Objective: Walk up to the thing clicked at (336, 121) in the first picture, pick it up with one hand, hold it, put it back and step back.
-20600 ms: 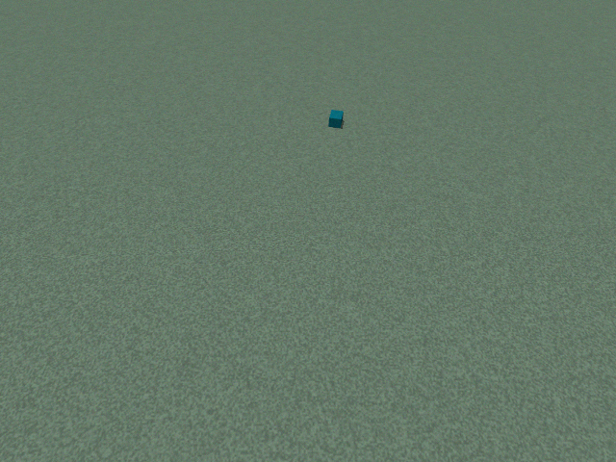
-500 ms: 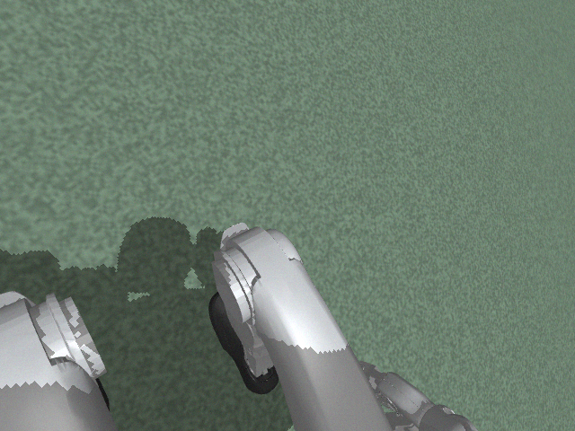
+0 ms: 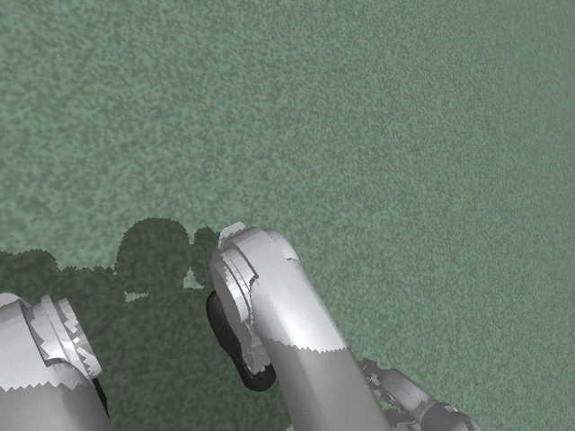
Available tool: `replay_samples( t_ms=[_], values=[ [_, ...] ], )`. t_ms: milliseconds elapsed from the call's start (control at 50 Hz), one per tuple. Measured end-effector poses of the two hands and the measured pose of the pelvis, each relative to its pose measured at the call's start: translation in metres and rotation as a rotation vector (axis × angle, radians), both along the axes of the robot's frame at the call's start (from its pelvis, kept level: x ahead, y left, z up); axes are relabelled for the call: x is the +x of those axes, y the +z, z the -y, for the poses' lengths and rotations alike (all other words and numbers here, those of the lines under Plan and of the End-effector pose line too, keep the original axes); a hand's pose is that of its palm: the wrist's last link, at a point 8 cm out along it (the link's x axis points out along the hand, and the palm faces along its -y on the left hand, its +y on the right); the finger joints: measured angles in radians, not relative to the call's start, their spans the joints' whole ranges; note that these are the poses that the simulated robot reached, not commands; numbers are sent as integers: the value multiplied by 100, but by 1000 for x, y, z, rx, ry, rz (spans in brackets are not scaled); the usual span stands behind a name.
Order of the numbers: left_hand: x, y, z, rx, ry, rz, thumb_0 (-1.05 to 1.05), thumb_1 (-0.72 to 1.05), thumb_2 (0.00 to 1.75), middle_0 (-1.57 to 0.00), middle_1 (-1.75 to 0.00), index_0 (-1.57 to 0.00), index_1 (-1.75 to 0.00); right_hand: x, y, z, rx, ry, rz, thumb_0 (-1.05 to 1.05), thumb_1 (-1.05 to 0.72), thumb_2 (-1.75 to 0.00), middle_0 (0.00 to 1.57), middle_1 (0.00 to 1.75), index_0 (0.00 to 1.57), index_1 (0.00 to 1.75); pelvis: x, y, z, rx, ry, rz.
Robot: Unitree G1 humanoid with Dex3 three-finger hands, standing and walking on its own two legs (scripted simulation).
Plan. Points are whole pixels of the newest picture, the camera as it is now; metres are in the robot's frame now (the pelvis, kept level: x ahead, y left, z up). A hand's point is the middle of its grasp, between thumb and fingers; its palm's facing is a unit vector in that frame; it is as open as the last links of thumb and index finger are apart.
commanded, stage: close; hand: left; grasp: from above
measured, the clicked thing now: out of the picture +0.45 +0.34 -0.28
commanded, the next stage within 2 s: settle in 0.38 s
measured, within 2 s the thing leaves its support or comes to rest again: leaves its support in 0.78 s
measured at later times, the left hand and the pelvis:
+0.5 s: hand out of the picture +0.44 +0.34 -0.24, palm faces -0.39 -0.18 -0.90, open 11.2 cm; pelvis +0.00 +0.00 +0.00, yaw +0 degrees
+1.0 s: hand out of the picture +0.44 +0.35 -0.19, palm faces -0.34 -0.15 -0.93, open 11.2 cm; pelvis +0.00 +0.00 +0.01, yaw +1 degrees
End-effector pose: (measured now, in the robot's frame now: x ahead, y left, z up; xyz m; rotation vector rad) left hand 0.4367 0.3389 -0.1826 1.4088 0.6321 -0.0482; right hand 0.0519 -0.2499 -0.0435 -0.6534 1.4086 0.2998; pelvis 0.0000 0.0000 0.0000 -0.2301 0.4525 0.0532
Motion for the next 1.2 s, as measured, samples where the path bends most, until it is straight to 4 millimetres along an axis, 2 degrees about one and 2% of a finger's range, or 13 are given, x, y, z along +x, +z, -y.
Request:
replay_samples(
  t_ms=[200, 500, 780, 920, 1200],
  values=[
    [2, 2, -1, 3, 1, 3, 0, -12, 59, -46, -79, -50, -74, 0, -1, -4, 5, 4, 1, 0, -91, -90, 20, 30, 20, 30, -1, 1, 0, -2, 0, 1],
    [3, 4, -1, 6, 0, 8, 0, -11, 54, -55, -63, -59, -59, -1, -2, -7, 3, 2, 4, 0, -91, -90, 20, 30, 20, 30, -1, 1, -1, -5, -1, 2],
    [3, 8, -6, 5, 6, 10, 0, -17, 57, -63, -55, -65, -53, 2, -4, -4, -5, -20, 2, 0, -92, -90, 20, 30, 20, 30, 0, 1, 0, -1, 2, -12],
    [6, 30, -8, 20, -10, 57, -1, -18, 57, -65, -52, -67, -51, 10, -6, 1, 4, -51, 20, 0, -92, -90, 20, 30, 20, 30, 3, 3, 0, 4, 10, -41],
    [-1, 89, -9, 48, -19, 10, -1, -17, 55, -67, -45, -68, -46, 47, -21, 5, 72, -131, 122, 0, -91, -90, 20, 30, 20, 30, 4, 15, 3, 43, 41, -96]
  ],
)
